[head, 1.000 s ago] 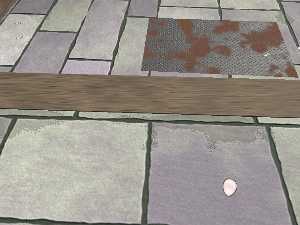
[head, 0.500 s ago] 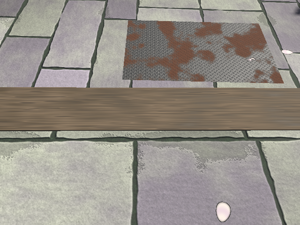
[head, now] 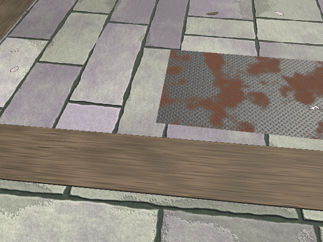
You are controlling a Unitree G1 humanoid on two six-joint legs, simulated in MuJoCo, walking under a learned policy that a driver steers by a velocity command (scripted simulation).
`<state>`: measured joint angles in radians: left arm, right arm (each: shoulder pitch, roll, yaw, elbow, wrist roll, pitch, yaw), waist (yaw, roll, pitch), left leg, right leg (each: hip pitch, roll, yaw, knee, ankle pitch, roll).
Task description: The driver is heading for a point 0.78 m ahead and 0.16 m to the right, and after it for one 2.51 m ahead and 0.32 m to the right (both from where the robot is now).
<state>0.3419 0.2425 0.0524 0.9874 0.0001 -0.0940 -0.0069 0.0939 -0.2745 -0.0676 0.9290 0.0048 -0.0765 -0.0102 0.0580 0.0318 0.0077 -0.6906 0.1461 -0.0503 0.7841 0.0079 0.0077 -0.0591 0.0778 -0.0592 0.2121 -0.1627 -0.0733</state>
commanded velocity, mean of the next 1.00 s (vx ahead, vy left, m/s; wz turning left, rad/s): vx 0.50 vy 0.00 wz -0.38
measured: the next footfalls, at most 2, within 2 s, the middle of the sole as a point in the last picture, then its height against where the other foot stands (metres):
left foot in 0.22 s outside the picture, level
right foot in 0.76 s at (206, 230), level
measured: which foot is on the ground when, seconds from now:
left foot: up 0.00-0.20, down 0.22-0.76, up 0.78-1.00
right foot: down 0.00-0.24, up 0.26-0.74, down 0.76-1.00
